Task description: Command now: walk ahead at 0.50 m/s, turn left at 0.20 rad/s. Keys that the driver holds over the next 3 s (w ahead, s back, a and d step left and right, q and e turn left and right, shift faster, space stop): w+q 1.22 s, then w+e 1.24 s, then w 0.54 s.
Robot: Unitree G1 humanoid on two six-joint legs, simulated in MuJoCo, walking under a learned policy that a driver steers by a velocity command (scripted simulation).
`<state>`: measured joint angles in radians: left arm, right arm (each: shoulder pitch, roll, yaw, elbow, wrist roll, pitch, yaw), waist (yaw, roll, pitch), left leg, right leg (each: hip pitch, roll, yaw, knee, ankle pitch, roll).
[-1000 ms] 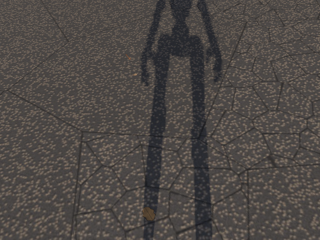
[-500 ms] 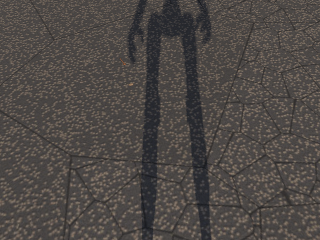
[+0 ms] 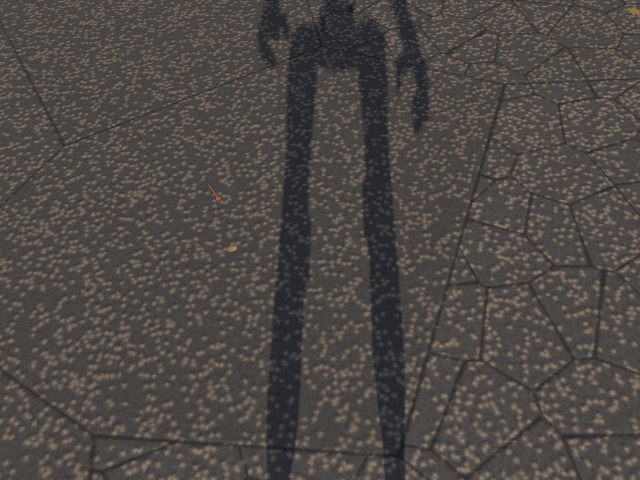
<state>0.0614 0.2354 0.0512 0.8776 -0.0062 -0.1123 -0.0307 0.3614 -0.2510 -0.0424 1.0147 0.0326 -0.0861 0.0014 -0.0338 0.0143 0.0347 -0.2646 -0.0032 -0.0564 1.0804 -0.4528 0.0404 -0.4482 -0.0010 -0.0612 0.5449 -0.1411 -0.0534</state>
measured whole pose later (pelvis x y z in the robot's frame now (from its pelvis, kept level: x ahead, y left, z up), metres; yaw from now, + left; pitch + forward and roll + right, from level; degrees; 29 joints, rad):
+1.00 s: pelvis +0.56 +0.12 -0.01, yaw +33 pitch +3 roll -1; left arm 0.03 0.26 0.05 0.71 0.01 -0.14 -0.02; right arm 0.37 -0.29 -0.08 0.77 0.03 -0.04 -0.02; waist -0.07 0.02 0.00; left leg -0.20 -0.09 -0.21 0.82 -0.50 0.05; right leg -0.47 0.04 0.01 0.53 -0.11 -0.02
